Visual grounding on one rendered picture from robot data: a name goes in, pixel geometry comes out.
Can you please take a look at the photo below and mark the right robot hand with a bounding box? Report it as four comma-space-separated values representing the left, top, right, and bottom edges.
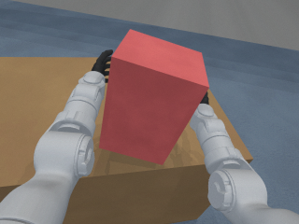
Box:
200, 92, 209, 105

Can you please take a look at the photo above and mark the robot right upper arm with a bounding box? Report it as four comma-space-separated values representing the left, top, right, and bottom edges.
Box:
207, 168, 299, 224

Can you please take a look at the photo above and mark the robot left upper arm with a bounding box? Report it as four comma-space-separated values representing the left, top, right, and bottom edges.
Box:
0, 131, 95, 224

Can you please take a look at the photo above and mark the carton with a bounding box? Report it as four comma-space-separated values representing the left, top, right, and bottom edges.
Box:
99, 29, 209, 165

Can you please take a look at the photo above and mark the left robot forearm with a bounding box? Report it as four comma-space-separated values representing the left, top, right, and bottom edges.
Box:
34, 71, 106, 169

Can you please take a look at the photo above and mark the pedestal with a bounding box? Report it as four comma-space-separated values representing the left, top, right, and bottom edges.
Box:
0, 57, 253, 224

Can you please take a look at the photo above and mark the right robot forearm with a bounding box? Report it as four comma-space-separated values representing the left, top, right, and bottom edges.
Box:
190, 104, 267, 194

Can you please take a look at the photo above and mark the left robot hand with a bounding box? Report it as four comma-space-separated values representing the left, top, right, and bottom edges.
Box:
91, 49, 113, 83

